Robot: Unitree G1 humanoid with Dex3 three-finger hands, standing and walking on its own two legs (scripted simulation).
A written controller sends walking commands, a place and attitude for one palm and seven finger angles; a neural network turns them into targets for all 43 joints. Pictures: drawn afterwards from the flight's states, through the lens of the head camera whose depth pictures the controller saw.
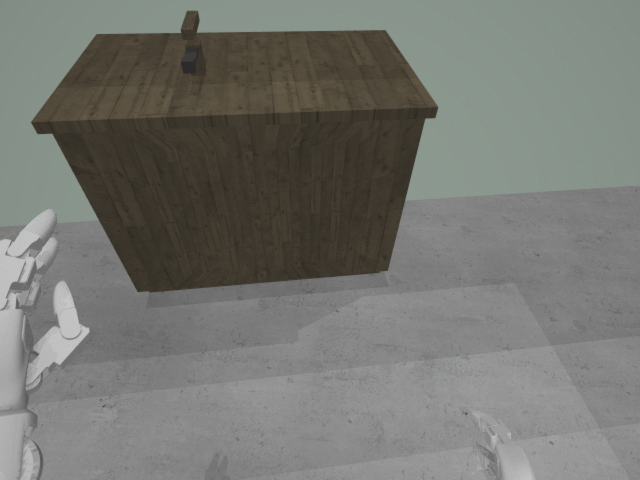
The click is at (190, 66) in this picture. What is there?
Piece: tap's lever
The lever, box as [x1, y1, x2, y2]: [181, 57, 195, 73]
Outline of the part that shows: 193,57 181,59 183,73 195,73 195,64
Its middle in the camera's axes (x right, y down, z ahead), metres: -0.32 -0.41 +0.91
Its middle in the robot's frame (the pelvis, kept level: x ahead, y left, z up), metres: +0.95 +0.38 +0.09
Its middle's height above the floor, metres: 0.86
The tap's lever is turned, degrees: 0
